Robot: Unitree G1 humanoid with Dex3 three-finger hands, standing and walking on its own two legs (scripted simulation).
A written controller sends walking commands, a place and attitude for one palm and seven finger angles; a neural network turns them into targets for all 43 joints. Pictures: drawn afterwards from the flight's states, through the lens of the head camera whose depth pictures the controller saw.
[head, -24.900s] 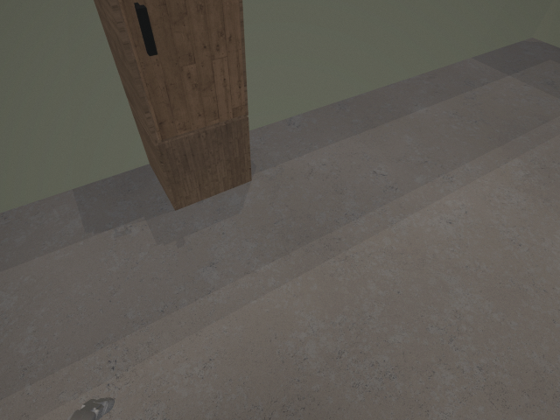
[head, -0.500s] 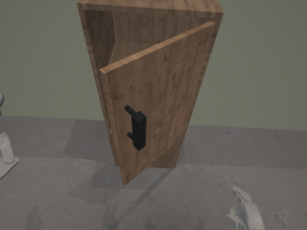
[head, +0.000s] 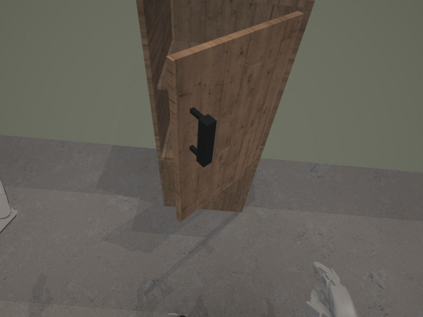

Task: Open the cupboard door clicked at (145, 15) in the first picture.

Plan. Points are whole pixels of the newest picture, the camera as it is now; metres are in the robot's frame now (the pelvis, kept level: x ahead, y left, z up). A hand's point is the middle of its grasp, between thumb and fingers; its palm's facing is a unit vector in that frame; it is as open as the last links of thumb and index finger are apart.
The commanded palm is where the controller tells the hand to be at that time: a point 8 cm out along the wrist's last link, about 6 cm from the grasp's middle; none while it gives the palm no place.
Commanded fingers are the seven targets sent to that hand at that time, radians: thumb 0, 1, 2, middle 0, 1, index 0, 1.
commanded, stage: step back with the hand held close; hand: left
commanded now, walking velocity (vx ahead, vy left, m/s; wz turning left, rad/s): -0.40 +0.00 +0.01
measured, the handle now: (199, 137) +0.47 +0.06 +0.07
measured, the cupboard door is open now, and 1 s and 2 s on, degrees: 45 45 45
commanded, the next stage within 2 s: stop stepping back and stand still in 0.08 s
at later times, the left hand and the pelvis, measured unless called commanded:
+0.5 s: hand out of the picture +0.11 +0.25 +0.16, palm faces +0.43 -0.80 -0.42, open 7.4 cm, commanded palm +0.05 +0.27 +0.18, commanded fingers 0.00 0.90 0.90 -0.20 -0.30 -0.20 -0.30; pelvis -0.11 -0.02 -0.01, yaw -3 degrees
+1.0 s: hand out of the picture +0.04 +0.21 +0.15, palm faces +0.43 -0.80 -0.42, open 7.4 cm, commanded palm -0.02 +0.25 +0.18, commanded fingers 0.00 0.90 0.90 -0.20 -0.30 -0.20 -0.30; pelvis -0.17 -0.05 +0.01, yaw -2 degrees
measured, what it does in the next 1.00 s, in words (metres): walks backwards: right foot, then left foot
